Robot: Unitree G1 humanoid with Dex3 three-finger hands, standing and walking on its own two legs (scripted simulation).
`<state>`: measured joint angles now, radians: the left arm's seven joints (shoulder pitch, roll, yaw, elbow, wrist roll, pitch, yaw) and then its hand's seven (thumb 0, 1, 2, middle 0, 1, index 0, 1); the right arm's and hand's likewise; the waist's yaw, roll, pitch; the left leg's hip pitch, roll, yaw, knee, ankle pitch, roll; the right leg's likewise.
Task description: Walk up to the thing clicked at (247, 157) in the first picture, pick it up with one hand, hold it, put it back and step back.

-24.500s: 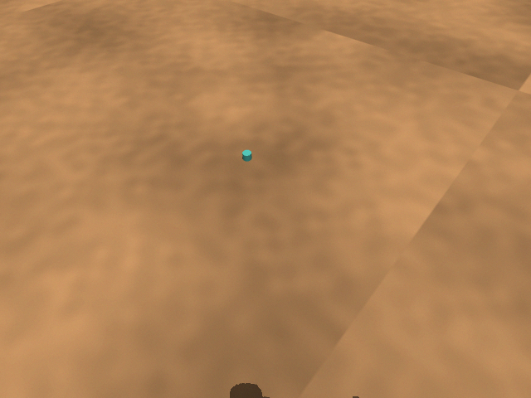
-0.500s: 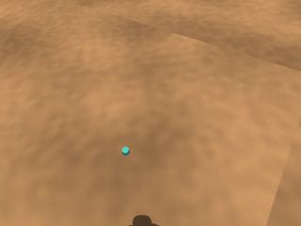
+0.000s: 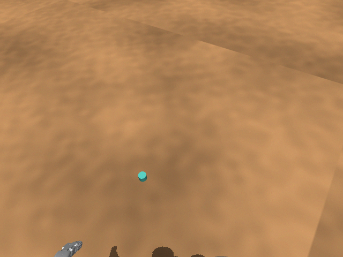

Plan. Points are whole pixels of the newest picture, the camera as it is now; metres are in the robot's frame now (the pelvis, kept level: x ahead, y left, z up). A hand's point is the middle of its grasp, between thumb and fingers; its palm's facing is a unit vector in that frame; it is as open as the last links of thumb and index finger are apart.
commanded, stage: walk up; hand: left
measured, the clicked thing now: (142, 176) +0.68 +0.23 -0.74
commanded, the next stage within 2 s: stand in 0.56 s
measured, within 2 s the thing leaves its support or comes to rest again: neither
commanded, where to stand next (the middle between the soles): +0.29 -0.01 m, yaw -1 degrees
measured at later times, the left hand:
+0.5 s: hand out of the picture +0.11 +0.27 -0.14, palm faces +0.03 -0.95 -0.32, open 7.4 cm
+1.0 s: hand out of the picture +0.07 +0.25 -0.14, palm faces -0.04 -0.94 -0.35, open 7.4 cm
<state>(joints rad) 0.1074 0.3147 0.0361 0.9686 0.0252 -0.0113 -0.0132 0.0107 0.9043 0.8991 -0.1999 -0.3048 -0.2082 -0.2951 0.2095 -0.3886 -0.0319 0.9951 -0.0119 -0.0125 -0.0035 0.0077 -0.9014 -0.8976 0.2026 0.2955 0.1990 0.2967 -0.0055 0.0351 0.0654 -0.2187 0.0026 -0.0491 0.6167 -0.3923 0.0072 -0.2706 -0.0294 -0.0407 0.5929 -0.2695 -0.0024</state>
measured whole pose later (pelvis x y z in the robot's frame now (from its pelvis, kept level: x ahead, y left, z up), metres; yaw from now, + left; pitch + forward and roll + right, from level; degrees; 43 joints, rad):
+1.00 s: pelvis +0.00 +0.00 +0.02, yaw -1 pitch -3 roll +0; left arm 0.12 0.35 0.00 1.14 0.02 -0.02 -0.01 0.01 0.91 0.90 -0.20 -0.30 -0.21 -0.29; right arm 0.11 -0.35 -0.02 1.14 -0.02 0.00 0.02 0.01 -0.90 -0.90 0.20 0.30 0.20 0.30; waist 0.01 0.01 0.07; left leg -0.08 0.01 -0.03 0.32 -0.19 -0.02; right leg -0.16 -0.03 -0.03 0.35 -0.14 0.01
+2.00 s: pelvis +0.09 +0.06 +0.01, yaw +0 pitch -4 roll -1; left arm 0.29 0.44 0.07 1.01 0.02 0.02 -0.05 0.01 0.91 0.90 -0.20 -0.30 -0.20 -0.29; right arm 0.33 -0.38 -0.08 0.99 -0.04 -0.05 0.04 0.01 -0.90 -0.90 0.20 0.30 0.20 0.30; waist -0.02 -0.06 0.06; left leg -0.22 0.02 0.06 0.55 -0.27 0.03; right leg -0.41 0.03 0.09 1.05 -0.39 -0.05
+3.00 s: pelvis +0.25 +0.00 -0.01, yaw -3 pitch -2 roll -1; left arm 0.17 0.42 0.05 0.93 -0.01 0.03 0.01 0.01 0.91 0.90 -0.20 -0.30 -0.21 -0.29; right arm 0.14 -0.40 -0.03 0.85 -0.03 0.00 -0.01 0.01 -0.90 -0.90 0.21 0.30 0.20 0.30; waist 0.01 -0.02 0.15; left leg -0.43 0.04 0.00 0.70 -0.24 0.00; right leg -0.26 0.00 0.05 0.75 -0.50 0.00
